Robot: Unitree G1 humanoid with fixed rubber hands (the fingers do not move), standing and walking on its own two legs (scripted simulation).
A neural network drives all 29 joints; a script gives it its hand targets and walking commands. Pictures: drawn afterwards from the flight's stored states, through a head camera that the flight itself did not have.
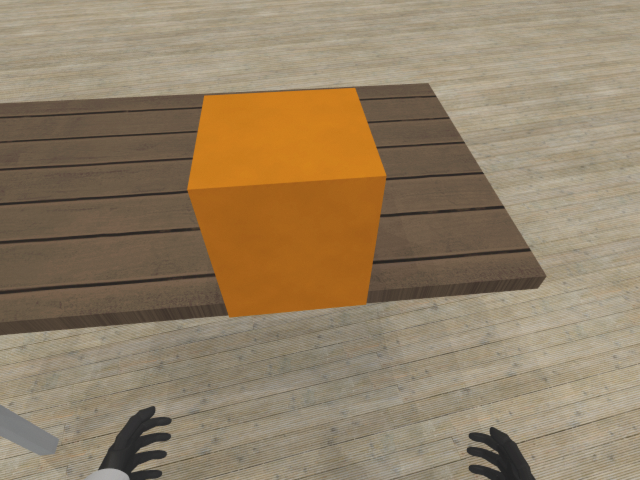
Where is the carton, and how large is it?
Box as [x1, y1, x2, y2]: [187, 88, 385, 317]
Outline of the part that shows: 354,88 204,96 187,190 229,317 365,304 385,182 385,173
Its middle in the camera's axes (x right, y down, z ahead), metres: -0.05 -0.06 +0.57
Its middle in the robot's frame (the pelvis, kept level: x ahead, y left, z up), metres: +0.48 +0.08 +0.08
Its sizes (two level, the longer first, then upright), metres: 0.210 0.200 0.250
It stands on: a table, 0.74 m high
